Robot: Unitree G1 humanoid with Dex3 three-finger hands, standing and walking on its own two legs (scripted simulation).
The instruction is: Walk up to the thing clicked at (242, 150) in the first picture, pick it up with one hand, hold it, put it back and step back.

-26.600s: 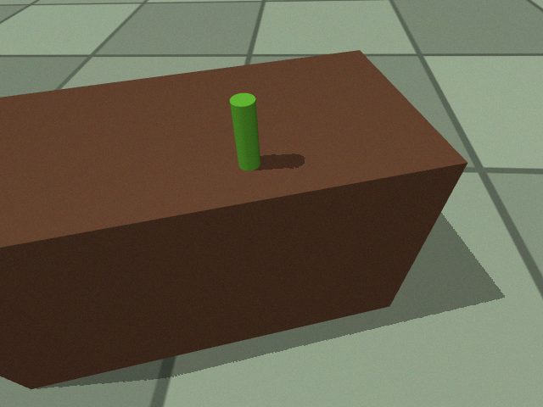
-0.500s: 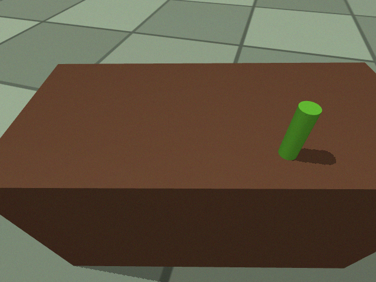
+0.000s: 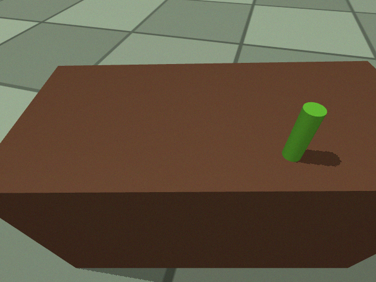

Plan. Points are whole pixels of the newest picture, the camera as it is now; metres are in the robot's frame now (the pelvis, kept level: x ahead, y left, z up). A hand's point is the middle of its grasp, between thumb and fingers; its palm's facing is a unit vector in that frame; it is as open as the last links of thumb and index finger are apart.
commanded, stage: home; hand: right
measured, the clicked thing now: (301, 134) +0.46 -0.26 +0.05
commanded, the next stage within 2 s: stand in 0.18 s
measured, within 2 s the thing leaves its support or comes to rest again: neither
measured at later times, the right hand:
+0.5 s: hand out of the picture +0.06 -0.26 -0.16, palm faces -0.03 +0.93 -0.35, open 14.9 cm
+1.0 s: hand out of the picture +0.07 -0.25 -0.16, palm faces -0.03 +0.94 -0.35, open 7.5 cm
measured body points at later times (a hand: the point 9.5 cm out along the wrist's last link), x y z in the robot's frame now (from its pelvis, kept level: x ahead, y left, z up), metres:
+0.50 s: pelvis +0.00 +0.00 +0.00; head +0.00 +0.00 +0.45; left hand +0.06 +0.30 -0.14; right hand +0.06 -0.30 -0.13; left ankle +0.00 +0.13 -0.75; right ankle +0.00 -0.14 -0.75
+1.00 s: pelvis +0.00 +0.00 +0.00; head +0.01 +0.01 +0.45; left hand +0.07 +0.30 -0.14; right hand +0.07 -0.30 -0.13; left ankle +0.00 +0.13 -0.75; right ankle +0.00 -0.14 -0.75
